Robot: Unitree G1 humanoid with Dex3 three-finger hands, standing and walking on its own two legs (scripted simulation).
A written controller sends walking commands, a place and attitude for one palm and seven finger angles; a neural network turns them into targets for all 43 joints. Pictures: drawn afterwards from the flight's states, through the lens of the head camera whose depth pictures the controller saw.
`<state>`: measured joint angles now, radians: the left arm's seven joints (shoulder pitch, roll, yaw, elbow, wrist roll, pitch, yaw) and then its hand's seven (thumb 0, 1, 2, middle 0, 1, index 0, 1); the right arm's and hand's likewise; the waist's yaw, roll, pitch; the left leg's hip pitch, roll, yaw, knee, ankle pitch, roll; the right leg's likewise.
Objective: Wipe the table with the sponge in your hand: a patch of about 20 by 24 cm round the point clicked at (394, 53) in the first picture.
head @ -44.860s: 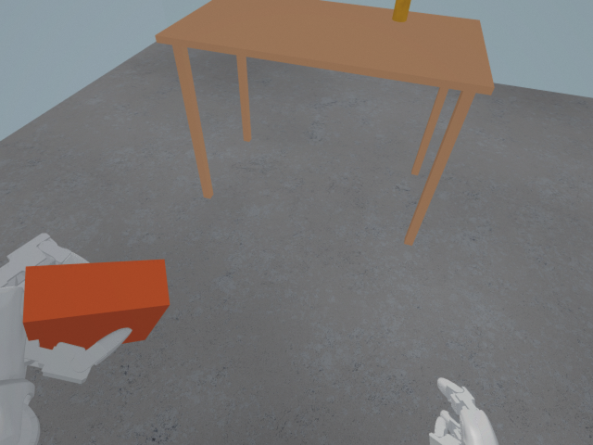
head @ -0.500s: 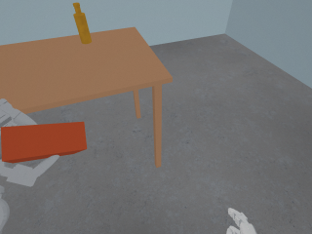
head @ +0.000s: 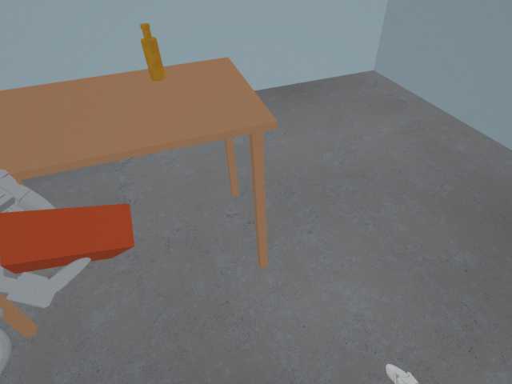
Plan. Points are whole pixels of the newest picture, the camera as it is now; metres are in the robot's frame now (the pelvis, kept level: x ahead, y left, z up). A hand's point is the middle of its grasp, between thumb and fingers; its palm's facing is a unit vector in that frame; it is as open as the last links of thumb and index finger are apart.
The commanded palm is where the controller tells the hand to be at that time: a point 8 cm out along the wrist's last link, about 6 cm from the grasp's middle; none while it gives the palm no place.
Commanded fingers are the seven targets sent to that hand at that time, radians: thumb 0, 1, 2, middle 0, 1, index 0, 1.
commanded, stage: stop stepping back and stand still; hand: left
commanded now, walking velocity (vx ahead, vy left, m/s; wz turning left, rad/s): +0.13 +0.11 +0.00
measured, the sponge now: (86, 238) +0.23 +0.21 +0.21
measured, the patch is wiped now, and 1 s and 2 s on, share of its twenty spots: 0.95 0.95 0.95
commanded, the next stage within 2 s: stand and wait in 0.36 s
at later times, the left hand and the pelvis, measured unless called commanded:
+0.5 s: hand (70, 239) +0.20 +0.20 +0.23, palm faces +0.48 -0.78 -0.39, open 9.2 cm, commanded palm +0.14 +0.25 +0.24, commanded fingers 0.00 0.10 1.30 -1.20 -1.60 -1.20 -1.60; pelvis -0.01 -0.03 +0.00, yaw +1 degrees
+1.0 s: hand (9, 259) +0.19 +0.27 +0.22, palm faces +0.51 -0.80 -0.32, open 9.2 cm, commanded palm +0.14 +0.30 +0.24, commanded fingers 0.00 0.10 1.30 -1.20 -1.60 -1.20 -1.60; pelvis -0.02 +0.02 +0.01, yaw +0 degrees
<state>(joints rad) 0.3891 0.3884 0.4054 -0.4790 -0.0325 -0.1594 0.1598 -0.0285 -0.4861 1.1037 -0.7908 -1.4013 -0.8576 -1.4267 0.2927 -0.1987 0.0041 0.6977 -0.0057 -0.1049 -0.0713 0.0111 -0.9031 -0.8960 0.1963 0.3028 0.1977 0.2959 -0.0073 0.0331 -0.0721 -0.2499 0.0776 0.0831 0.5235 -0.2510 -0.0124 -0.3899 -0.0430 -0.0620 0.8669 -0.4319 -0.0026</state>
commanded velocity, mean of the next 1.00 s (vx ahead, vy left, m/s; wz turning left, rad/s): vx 0.03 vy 0.07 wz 0.00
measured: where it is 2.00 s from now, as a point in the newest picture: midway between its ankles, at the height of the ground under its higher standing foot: outside the picture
